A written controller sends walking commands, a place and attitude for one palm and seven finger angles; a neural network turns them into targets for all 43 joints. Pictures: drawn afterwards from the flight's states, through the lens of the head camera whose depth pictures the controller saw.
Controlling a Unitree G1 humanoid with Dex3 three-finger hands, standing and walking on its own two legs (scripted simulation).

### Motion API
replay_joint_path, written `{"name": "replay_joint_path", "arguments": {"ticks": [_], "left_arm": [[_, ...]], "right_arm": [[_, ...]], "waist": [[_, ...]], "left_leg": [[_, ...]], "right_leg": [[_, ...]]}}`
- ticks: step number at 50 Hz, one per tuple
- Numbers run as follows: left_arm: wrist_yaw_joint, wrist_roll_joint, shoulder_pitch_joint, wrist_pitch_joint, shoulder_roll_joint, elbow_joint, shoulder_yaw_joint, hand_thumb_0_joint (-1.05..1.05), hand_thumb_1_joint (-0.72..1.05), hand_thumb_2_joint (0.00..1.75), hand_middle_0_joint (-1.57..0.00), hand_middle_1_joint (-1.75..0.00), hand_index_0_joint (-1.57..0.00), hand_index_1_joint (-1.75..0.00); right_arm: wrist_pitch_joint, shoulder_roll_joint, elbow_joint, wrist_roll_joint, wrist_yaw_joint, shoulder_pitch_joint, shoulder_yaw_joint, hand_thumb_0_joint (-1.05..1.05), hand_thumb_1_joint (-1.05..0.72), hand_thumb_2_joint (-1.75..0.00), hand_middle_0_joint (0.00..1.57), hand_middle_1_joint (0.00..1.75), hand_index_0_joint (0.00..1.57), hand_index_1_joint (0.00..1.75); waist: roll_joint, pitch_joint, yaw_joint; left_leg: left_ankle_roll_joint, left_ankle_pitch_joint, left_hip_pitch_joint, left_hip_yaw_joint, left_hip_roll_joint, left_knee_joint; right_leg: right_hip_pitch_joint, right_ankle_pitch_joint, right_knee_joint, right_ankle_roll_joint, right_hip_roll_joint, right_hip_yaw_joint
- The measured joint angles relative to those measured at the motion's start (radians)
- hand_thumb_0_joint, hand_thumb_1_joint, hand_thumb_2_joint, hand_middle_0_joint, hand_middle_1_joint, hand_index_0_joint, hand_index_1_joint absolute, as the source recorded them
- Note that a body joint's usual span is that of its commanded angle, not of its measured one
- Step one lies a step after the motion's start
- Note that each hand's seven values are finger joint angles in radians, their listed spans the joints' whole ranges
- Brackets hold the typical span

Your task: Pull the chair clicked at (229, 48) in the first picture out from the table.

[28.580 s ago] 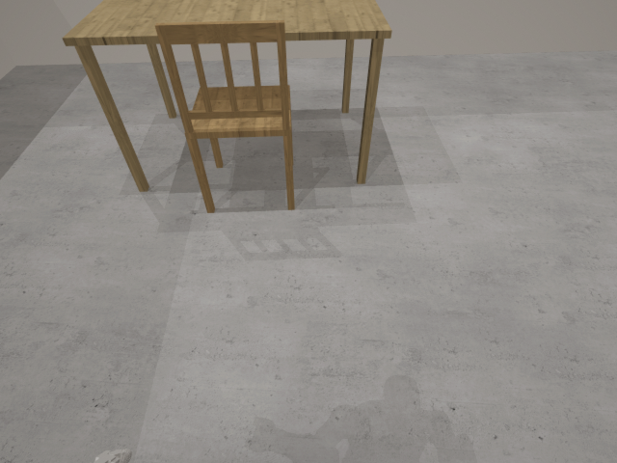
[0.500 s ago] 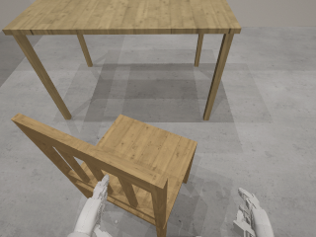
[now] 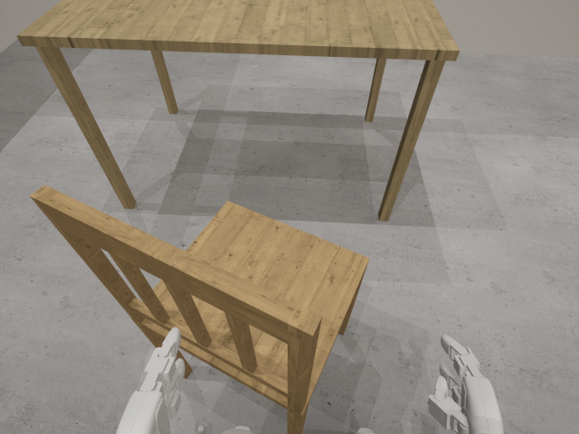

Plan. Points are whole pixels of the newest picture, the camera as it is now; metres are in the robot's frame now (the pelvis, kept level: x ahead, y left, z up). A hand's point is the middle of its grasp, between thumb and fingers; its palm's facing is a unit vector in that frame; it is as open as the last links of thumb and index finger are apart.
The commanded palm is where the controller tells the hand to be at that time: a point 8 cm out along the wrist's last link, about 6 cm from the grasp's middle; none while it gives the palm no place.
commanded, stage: draw the hand back to the body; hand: left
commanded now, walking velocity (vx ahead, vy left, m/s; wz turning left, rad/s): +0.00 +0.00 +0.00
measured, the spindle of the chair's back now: (190, 313) +0.31 +0.18 -0.05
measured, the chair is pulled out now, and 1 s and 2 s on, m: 0.59 0.59 0.59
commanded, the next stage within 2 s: step back with the hand held close in 1.46 s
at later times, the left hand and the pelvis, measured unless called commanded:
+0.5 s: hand (107, 379) +0.16 +0.19 +0.12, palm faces +0.19 -0.93 -0.31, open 16.8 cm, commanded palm +0.13 +0.24 +0.14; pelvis +0.00 +0.00 +0.02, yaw +0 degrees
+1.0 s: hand out of the picture +0.21 +0.26 +0.21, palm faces +0.44 -0.78 -0.44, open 10.6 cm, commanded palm +0.16 +0.30 +0.24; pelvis +0.02 +0.00 +0.07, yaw -1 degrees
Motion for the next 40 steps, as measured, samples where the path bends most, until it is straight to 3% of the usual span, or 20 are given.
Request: {"name": "replay_joint_path", "arguments": {"ticks": [5, 8, 10, 16, 20, 23, 27, 33, 40], "left_arm": [[0.002, -0.035, -0.034, -0.188, -0.002, -0.043, 0.070, -0.02, -0.54, 0.20, 0.00, 0.00, 0.00, 0.00], [-0.028, -0.045, -0.062, -0.302, -0.001, -0.045, 0.097, -0.02, -0.55, 0.20, 0.00, 0.00, 0.00, 0.00], [-0.061, -0.051, -0.079, -0.323, 0.007, -0.043, 0.107, -0.02, -0.55, 0.20, 0.00, 0.00, 0.00, 0.00], [-0.106, -0.097, -0.060, -0.197, 0.062, -0.053, 0.153, -0.02, -0.55, 0.20, 0.00, 0.00, 0.00, 0.00], [-0.079, -0.141, -0.045, -0.182, 0.081, -0.078, 0.216, -0.02, -0.52, 0.21, -0.01, -0.01, -0.01, -0.01], [0.026, -0.043, -0.060, -0.099, 0.133, -0.108, 0.235, -0.02, -0.46, 0.24, -0.02, -0.02, -0.02, -0.02], [0.124, 0.019, -0.067, -0.011, 0.146, -0.105, 0.242, -0.02, -0.36, 0.29, -0.03, -0.04, -0.03, -0.04], [0.174, 0.041, -0.104, 0.030, 0.165, -0.066, 0.259, -0.01, -0.16, 0.38, -0.06, -0.08, -0.06, -0.08], [0.192, 0.043, -0.169, 0.010, 0.187, -0.070, 0.328, -0.01, 0.08, 0.50, -0.09, -0.13, -0.10, -0.13]], "right_arm": [[-0.020, 0.011, 0.044, 0.004, 0.019, -0.012, -0.011, 0.02, -0.91, -0.90, 0.20, 0.30, 0.20, 0.30], [-0.022, 0.017, 0.065, 0.005, 0.037, -0.029, -0.015, 0.02, -0.91, -0.90, 0.20, 0.30, 0.20, 0.30], [-0.009, 0.019, 0.070, 0.009, 0.043, -0.040, -0.014, 0.02, -0.91, -0.90, 0.20, 0.30, 0.20, 0.30], [0.033, 0.025, 0.060, 0.032, 0.015, -0.032, -0.004, 0.02, -0.91, -0.90, 0.20, 0.30, 0.20, 0.30], [0.011, 0.020, 0.071, 0.038, -0.004, -0.014, -0.002, 0.02, -0.91, -0.90, 0.20, 0.30, 0.20, 0.30], [0.035, 0.012, 0.078, 0.025, -0.027, -0.001, 0.000, 0.02, -0.91, -0.90, 0.20, 0.30, 0.20, 0.30], [0.067, -0.004, 0.087, 0.013, -0.040, -0.007, 0.007, 0.02, -0.91, -0.90, 0.20, 0.30, 0.20, 0.29], [0.074, -0.012, 0.118, 0.004, -0.048, -0.027, 0.021, 0.02, -0.91, -0.90, 0.20, 0.30, 0.20, 0.29], [0.046, -0.013, 0.160, -0.005, -0.033, -0.047, 0.036, 0.02, -0.91, -0.90, 0.20, 0.30, 0.20, 0.29]], "waist": [[0.002, -0.002, 0.019], [0.009, -0.003, 0.022], [0.015, 0.006, 0.024], [0.032, 0.020, 0.021], [0.039, 0.020, 0.022], [0.037, 0.025, 0.040], [0.050, 0.043, 0.037], [0.046, 0.085, 0.046], [0.046, 0.122, 0.055]], "left_leg": [[-0.004, -0.014, -0.038, -0.009, 0.003, 0.045], [-0.004, -0.022, -0.065, -0.008, 0.005, 0.073], [-0.003, -0.026, -0.070, -0.005, 0.006, 0.084], [-0.001, -0.010, -0.001, 0.005, 0.007, 0.032], [-0.001, 0.010, 0.061, -0.003, 0.009, -0.026], [-0.004, 0.028, 0.130, -0.001, 0.011, -0.084], [0.000, 0.058, 0.230, 0.000, 0.009, -0.168], [0.004, 0.101, 0.359, 0.009, 0.004, -0.282], [0.006, 0.144, 0.480, 0.013, 0.000, -0.396]], "right_leg": [[-0.032, -0.011, 0.036, -0.003, 0.003, -0.007], [-0.060, -0.016, 0.063, -0.003, 0.004, -0.003], [-0.067, -0.018, 0.074, -0.003, 0.006, 0.000], [-0.004, -0.003, 0.028, 0.001, 0.008, 0.007], [0.064, 0.015, -0.035, -0.001, 0.010, -0.004], [0.133, 0.033, -0.091, -0.002, 0.013, -0.005], [0.235, 0.060, -0.176, 0.001, 0.013, -0.009], [0.360, 0.100, -0.282, 0.005, 0.010, -0.006], [0.478, 0.139, -0.390, 0.008, 0.009, -0.007]]}}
